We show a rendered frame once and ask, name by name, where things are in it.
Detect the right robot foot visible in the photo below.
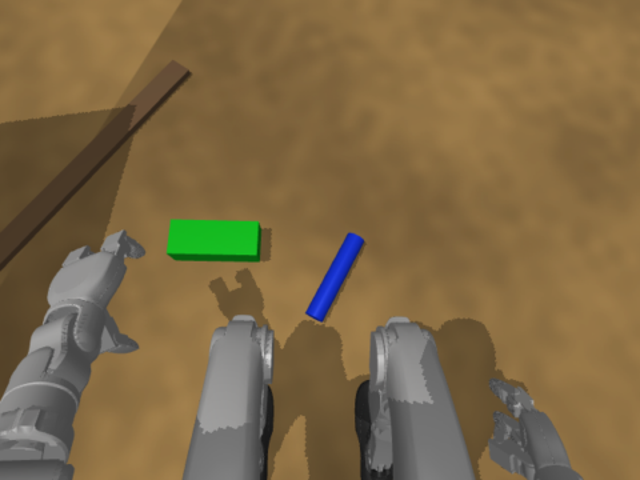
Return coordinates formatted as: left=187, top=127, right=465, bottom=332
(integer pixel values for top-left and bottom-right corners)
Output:
left=355, top=380, right=393, bottom=480

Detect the left robot hand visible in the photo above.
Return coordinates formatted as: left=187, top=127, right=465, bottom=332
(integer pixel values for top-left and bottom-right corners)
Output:
left=47, top=230, right=145, bottom=354

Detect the right robot hand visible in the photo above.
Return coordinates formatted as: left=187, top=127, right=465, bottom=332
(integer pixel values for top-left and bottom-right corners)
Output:
left=488, top=378, right=572, bottom=480

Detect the left robot arm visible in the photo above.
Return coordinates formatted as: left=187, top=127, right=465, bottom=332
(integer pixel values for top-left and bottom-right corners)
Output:
left=0, top=299, right=106, bottom=480

